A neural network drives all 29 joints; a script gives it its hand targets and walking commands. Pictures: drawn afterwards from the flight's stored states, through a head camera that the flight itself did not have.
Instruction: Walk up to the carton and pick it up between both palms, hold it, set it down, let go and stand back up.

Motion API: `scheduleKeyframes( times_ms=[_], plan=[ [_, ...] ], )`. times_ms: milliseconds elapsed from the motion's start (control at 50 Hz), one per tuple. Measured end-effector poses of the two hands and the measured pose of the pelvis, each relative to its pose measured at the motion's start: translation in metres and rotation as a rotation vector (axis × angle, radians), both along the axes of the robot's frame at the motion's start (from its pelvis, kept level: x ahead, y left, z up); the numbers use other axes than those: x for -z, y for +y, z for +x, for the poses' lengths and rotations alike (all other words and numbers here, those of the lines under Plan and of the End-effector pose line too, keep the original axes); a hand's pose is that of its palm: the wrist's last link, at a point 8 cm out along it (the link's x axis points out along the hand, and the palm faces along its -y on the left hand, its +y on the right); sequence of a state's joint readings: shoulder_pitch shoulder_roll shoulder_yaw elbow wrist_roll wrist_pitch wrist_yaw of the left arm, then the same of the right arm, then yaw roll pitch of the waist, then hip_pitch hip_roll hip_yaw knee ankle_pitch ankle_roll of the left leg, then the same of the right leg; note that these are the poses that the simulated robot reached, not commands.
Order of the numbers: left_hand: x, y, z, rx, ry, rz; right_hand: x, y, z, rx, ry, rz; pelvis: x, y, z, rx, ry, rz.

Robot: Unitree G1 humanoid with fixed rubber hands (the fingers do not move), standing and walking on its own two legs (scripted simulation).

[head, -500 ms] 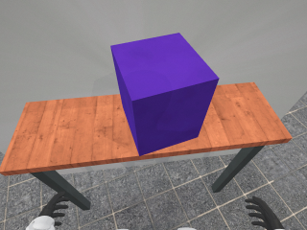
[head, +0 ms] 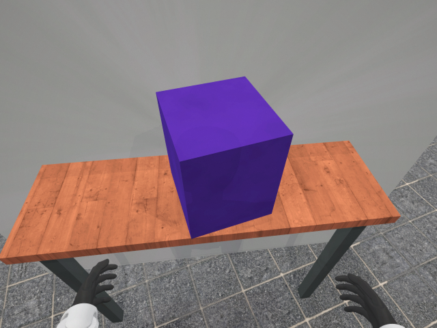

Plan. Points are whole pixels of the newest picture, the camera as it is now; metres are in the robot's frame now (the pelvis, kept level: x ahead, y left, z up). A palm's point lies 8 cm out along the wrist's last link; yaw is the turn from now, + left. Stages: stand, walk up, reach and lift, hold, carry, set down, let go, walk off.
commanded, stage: reach and lift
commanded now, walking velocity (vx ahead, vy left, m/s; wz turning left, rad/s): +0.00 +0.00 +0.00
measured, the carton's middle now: (218, 157) +0.45 +0.01 +0.06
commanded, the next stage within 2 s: none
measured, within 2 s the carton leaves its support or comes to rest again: neither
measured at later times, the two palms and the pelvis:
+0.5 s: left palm (97, 282) +0.19 +0.21 +0.02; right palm (377, 293) +0.18 -0.26 +0.00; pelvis -0.01 +0.00 +0.00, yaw +0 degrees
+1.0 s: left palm (114, 264) +0.21 +0.18 +0.06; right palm (384, 266) +0.21 -0.27 +0.04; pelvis +0.00 +0.00 +0.00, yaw +0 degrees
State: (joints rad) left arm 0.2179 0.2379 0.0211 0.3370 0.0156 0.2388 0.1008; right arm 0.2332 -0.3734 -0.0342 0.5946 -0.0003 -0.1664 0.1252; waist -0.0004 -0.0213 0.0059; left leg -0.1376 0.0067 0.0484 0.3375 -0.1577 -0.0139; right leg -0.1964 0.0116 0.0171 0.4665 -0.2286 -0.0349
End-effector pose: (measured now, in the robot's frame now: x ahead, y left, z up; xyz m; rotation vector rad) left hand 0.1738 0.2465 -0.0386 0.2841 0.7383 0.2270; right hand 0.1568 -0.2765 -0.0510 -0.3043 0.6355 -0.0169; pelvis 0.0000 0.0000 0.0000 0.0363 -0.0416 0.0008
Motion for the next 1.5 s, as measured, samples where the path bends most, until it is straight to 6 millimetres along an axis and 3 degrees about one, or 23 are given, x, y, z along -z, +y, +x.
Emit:
scheduleKeyframes(
  times_ms=[140, 340, 860, 1040, 1300, 1500],
  plan=[
    [-0.013, -0.008, -0.007, -0.012, -0.087, -0.009, -0.016, 0.007, 0.003, -0.036, -0.061, 0.009, 0.0, 0.0, -0.009, 0.0, -0.011, 0.0],
    [-0.041, -0.022, 0.006, -0.022, -0.235, -0.041, -0.039, 0.017, 0.013, -0.052, -0.132, 0.063, 0.0, 0.002, -0.013, 0.001, -0.02, -0.003],
    [-0.097, -0.066, 0.033, -0.125, -0.491, -0.144, -0.089, 0.011, 0.055, -0.123, -0.323, 0.169, -0.003, -0.003, 0.005, 0.001, 0.017, 0.002],
    [-0.1, -0.071, 0.032, -0.147, -0.491, -0.152, -0.094, 0.009, 0.059, -0.114, -0.335, 0.19, -0.003, -0.004, 0.004, 0.001, 0.016, 0.002],
    [-0.125, -0.075, 0.058, -0.138, -0.507, -0.156, -0.127, 0.018, 0.11, -0.12, -0.405, 0.207, -0.003, -0.003, 0.005, 0.001, 0.018, 0.002],
    [-0.146, -0.082, 0.07, -0.117, -0.503, -0.158, -0.147, 0.016, 0.133, -0.086, -0.421, 0.217, -0.003, -0.007, 0.004, 0.004, 0.015, 0.002]
  ],
)
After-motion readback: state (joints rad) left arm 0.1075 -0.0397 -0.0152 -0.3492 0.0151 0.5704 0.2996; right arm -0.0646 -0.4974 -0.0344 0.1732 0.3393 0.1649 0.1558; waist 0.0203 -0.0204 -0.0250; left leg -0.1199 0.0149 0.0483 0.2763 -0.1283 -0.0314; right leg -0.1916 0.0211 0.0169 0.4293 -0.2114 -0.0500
